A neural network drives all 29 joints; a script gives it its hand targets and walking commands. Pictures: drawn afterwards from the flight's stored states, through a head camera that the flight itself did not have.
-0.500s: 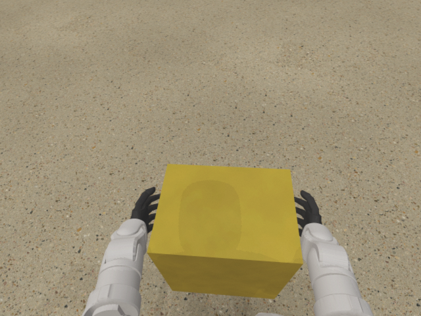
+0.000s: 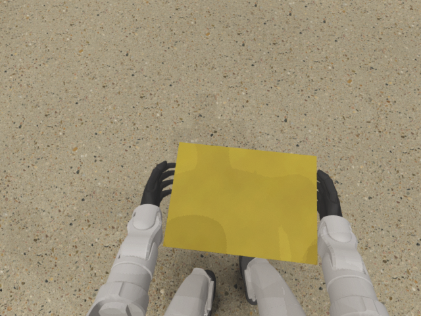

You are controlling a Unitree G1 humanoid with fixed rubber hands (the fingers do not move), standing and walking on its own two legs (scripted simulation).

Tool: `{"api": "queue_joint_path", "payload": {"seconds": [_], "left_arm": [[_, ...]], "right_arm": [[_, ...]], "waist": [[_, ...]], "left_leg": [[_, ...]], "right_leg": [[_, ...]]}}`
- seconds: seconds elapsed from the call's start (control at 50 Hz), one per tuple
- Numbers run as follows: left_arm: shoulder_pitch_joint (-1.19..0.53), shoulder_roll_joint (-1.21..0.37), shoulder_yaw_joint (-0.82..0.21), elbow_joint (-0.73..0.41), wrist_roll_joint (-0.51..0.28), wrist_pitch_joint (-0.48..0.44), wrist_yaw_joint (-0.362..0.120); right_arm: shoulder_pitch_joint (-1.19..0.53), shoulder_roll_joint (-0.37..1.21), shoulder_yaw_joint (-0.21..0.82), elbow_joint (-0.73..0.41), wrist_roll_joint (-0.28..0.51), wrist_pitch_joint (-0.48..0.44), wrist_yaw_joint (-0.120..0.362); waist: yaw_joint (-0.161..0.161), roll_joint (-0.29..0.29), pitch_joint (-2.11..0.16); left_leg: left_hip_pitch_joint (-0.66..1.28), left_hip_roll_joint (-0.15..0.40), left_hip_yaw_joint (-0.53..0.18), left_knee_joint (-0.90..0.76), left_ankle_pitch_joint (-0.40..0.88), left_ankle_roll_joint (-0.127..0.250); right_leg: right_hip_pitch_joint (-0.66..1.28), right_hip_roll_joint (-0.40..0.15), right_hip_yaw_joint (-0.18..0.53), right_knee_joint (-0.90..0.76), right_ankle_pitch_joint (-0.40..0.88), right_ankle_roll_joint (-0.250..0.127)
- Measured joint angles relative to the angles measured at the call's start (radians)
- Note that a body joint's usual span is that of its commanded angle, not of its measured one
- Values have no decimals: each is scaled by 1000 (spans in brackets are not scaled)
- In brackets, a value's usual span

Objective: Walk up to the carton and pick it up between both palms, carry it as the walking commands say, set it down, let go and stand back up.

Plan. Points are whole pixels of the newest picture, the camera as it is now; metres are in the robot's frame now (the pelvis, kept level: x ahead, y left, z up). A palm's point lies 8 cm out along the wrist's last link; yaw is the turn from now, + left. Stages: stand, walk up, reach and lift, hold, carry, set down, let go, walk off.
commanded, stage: set down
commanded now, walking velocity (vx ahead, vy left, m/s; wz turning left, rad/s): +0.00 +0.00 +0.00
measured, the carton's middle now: (236, 208) +0.31 -0.04 -0.19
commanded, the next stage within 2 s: none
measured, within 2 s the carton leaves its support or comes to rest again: neither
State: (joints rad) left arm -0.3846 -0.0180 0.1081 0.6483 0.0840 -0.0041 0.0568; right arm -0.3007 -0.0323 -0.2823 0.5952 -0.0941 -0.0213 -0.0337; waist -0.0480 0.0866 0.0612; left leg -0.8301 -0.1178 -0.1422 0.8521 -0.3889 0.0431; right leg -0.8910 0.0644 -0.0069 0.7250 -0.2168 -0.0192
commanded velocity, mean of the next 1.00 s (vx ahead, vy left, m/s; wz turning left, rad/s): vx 0.00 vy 0.00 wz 0.00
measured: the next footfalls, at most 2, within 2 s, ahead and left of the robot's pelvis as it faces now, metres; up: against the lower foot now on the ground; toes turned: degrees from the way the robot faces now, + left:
none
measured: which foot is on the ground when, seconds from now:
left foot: down 0.00-1.00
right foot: down 0.00-1.00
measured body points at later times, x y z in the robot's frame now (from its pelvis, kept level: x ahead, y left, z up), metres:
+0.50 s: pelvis -0.06 -0.02 -0.07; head +0.19 -0.07 +0.30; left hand +0.38 +0.09 -0.19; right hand +0.33 -0.26 -0.20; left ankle -0.01 +0.08 -0.70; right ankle +0.06 -0.11 -0.70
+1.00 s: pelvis -0.05 +0.00 -0.16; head +0.22 -0.02 +0.20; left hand +0.42 +0.11 -0.29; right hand +0.36 -0.23 -0.29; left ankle -0.01 +0.08 -0.70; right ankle +0.06 -0.11 -0.70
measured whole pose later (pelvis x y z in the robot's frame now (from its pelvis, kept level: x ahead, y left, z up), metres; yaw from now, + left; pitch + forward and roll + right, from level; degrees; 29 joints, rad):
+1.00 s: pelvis -0.05 +0.00 -0.16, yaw -2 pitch +40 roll -3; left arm -0.89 0.11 0.20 0.84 0.01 0.15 0.04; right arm -0.79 -0.07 -0.40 0.72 -0.06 0.17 -0.07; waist -0.06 0.09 -0.06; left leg -1.67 -0.15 -0.06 1.56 -0.59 0.03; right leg -1.75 0.08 0.00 1.43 -0.38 0.00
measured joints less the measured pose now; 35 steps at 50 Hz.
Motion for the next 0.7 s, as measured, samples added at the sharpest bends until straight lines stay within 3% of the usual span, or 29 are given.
{"api": "queue_joint_path", "payload": {"seconds": [0.1, 0.26, 0.42, 0.7], "left_arm": [[-17, 18, -77, 2, -48, -27, 56], [-205, 64, -83, 114, -65, -26, 64], [-417, 128, -9, 237, -65, -13, 18], [-453, 134, 112, 239, -69, 80, -37]], "right_arm": [[-2, -37, 24, 3, 0, -39, -8], [-142, -69, 26, 41, 15, -3, -45], [-357, -79, 26, 92, 34, 82, -91], [-467, -32, -60, 126, 34, 190, -75]], "waist": [[-8, 6, 1], [-8, -4, 54], [-8, -5, 78], [-8, -10, -80]], "left_leg": [[-82, -10, 5, 41, 4, -3], [-182, -15, 36, 125, 4, -16], [-347, -3, 55, 269, -27, -22], [-577, -6, 83, 518, -140, -26]], "right_leg": [[-83, -3, 10, 44, 1, 6], [-201, -1, 28, 153, 2, 1], [-370, 21, 28, 284, -4, -8], [-613, 33, 26, 530, -105, -1]]}}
